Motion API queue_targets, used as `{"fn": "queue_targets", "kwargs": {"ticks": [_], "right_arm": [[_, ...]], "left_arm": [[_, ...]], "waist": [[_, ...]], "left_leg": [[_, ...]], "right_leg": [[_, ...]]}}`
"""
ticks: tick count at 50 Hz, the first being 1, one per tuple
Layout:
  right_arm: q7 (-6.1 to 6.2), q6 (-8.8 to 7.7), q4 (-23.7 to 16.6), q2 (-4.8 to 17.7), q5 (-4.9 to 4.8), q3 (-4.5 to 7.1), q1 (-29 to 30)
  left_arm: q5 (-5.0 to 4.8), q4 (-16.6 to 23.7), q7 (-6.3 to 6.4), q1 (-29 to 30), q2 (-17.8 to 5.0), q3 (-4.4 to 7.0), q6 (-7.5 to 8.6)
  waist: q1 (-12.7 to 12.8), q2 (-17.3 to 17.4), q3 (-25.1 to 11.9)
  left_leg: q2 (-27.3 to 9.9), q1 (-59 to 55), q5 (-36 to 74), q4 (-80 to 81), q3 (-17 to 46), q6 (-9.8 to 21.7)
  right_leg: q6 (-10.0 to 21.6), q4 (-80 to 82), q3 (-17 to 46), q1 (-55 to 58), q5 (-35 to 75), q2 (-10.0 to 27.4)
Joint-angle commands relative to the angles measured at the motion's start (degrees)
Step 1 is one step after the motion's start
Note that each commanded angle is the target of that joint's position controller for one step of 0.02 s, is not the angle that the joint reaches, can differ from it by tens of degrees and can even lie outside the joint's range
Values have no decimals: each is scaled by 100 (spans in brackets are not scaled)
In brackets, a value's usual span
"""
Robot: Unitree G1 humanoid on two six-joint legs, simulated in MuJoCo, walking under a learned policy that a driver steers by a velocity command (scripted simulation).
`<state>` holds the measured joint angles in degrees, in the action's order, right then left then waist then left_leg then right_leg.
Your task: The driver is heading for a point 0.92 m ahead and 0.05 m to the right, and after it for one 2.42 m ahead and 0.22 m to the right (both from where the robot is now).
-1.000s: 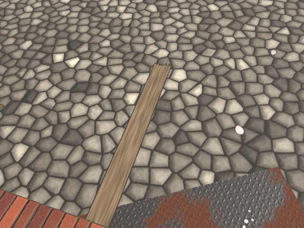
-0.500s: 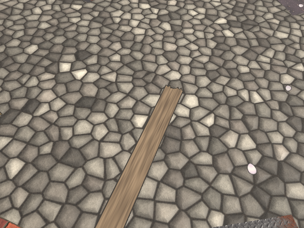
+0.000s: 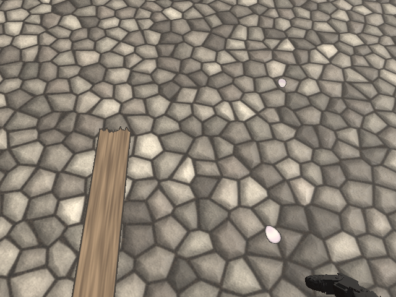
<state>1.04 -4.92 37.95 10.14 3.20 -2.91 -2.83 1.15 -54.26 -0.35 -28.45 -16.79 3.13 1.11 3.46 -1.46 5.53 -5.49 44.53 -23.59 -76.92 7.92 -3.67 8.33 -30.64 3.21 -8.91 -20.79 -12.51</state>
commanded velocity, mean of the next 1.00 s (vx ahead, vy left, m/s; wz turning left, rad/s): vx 0.37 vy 0.00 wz -0.51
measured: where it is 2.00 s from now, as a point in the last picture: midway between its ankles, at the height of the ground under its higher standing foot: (294, 150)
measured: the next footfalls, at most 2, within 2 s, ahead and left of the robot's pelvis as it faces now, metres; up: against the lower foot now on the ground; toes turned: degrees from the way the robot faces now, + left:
left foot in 0.12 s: +0.36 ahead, +0.16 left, +0.00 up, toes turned -10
right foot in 0.50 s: +0.23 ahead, -0.05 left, +0.00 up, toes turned -26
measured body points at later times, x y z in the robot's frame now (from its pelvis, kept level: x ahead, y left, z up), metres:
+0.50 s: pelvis +0.20 +0.06 +0.00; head +0.21 +0.03 +0.45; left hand +0.49 +0.22 -0.07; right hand +0.16 -0.23 -0.13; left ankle +0.32 +0.17 -0.72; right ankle +0.20 -0.03 -0.73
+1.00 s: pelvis +0.34 +0.03 +0.02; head +0.36 +0.04 +0.47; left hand +0.55 +0.23 -0.11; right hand +0.29 -0.25 -0.09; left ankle +0.38 +0.12 -0.72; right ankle +0.22 -0.04 -0.67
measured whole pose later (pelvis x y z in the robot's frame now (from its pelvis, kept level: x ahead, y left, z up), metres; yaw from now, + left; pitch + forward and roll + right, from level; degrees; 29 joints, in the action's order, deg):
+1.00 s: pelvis +0.34 +0.03 +0.02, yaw -28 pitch +3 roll +0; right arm -1.4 -3.8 45.0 15.9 2.2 2.6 -16.9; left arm 1.2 -45.1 -1.4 -17.0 -16.3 3.0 2.7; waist -0.8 -1.7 -2.4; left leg 0.7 15.3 -16.0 -28.4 -3.4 2.8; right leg 6.8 -54.1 3.0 -21.3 -19.8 -2.2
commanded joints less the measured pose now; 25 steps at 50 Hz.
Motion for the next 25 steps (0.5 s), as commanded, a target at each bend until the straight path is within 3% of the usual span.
{"fn": "queue_targets", "kwargs": {"ticks": [1, 2, 3, 5, 6, 7, 8, 9, 10, 11, 13, 15, 17, 20, 23, 24, 25], "right_arm": [[-43, 41, -266, 699, -186, 187, -601], [-45, 89, -167, 724, -264, 222, -897], [-15, 118, -105, 832, -276, 273, -1081], [92, 29, 65, 1119, -174, 400, -1642], [99, -89, 176, 1347, -31, 475, -2117], [40, -141, 83, 1661, 74, 522, -2426], [-52, -87, -34, 1566, -51, 563, -2116], [4, -39, -207, 1344, -171, 589, -1404], [51, 43, -301, 864, -182, 475, -924], [96, 126, -272, 676, -145, 415, -733], [161, 248, -101, 879, -103, 493, -710], [100, 260, -7, 1039, -101, 594, -721], [61, 229, 17, 1123, -96, 635, -735], [-36, 277, -1, 1290, -105, 703, -635], [-102, 475, 50, 1475, -186, 769, -760], [-126, 559, 101, 1442, -192, 771, -913], [-178, 648, 188, 1237, -149, 746, -1293]], "left_arm": [[-96, 778, 12, 1082, -940, 212, 356], [-145, 735, -7, 986, -946, 242, 347], [-199, 730, -7, 905, -937, 277, 307], [-220, 874, 24, 971, -945, 338, 191], [-262, 915, 48, 853, -741, 310, 174], [-390, 1155, 164, 305, -84, 210, 120], [-331, 1366, 248, -375, -346, 228, 61], [-126, 1281, 251, -155, -486, 254, -70], [30, 1337, 180, 331, -507, 269, -186], [80, 1395, 72, 633, -508, 302, -284], [33, 1585, -90, 939, -347, 240, -537], [-9, 1794, -131, 1145, -227, 174, -628], [6, 1927, -177, 1302, -228, 127, -616], [-22, 1959, -208, 1450, -325, 108, -614], [-3, 1974, -207, 1565, -352, 87, -545], [27, 1906, -197, 1471, -360, 82, -477], [66, 1924, -161, 1436, -546, 88, -384]], "waist": [[-752, 426, 5], [-710, 55, -478], [-650, -177, -771], [-873, -236, -1051], [-1084, -49, -1202], [-816, 1172, -2132], [-331, 1489, -3086], [-266, 1255, -2799], [-260, 963, -2068], [-239, 912, -1609], [-185, 1177, -1002], [-86, 1103, -978], [-53, 962, -1159], [-58, 1091, -1250], [-114, 992, -1141], [-131, 764, -1082], [-188, -224, -909]], "left_leg": [[497, -3889, 3176, 3190, -901, -41], [731, -4184, 3638, 3480, -979, 21], [883, -4184, 3668, 3870, -950, 61], [917, -4570, 3822, 4677, -766, 163], [378, -4990, 4746, 4875, -486, 324], [-1887, -6008, 8309, 4215, 1203, 916], [-2605, -6245, 8014, 4371, 2638, 1446], [-2419, -5555, 5504, 4796, 2693, 1658], [-1869, -4644, 3794, 5146, 1937, 1487], [-1540, -4041, 3005, 5354, 1335, 1353], [-1313, -2896, 2837, 5766, 349, 1279], [-1279, -2568, 3049, 5859, -210, 1302], [-1351, -2436, 3282, 5833, -442, 1349], [-1267, -2226, 2448, 5782, -865, 1165], [-1219, -2271, 1406, 5467, -1001, 959], [-1084, -2063, 1047, 5140, -1143, 741], [-714, -1746, 462, 4235, -1565, 386]], "right_leg": [[335, 1101, 976, -3563, 4006, 836], [149, 703, 941, -2972, 4080, 756], [-6, 214, 995, -2275, 4110, 686], [-391, -1358, 1206, -1471, 4082, 525], [-534, -2705, 1077, -1557, 2896, 368], [-674, -5003, 418, -2253, -2384, -169], [-709, -5711, 434, -2632, -1947, 253], [-752, -5849, 201, -2874, -1188, 622], [-825, -5467, -39, -2912, -749, 894], [-917, -5211, -47, -2831, -561, 1055], [-982, -4629, -156, -2350, -437, 1289], [-910, -4023, -262, -2053, -257, 1407], [-773, -3249, -255, -1646, -84, 1468], [-645, -2115, -483, -903, 92, 1302], [-565, -832, -756, -366, 151, 1058], [-508, -260, -705, 52, 259, 961], [-393, 872, 349, 247, 218, 1594]]}}
Keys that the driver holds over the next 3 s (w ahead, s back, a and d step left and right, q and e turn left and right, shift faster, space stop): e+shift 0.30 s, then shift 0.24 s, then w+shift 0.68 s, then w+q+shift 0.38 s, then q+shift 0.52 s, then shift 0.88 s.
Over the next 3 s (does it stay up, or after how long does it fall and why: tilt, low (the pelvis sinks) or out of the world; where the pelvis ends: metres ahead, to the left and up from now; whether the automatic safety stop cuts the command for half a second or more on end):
stays up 1.11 -0.37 0.02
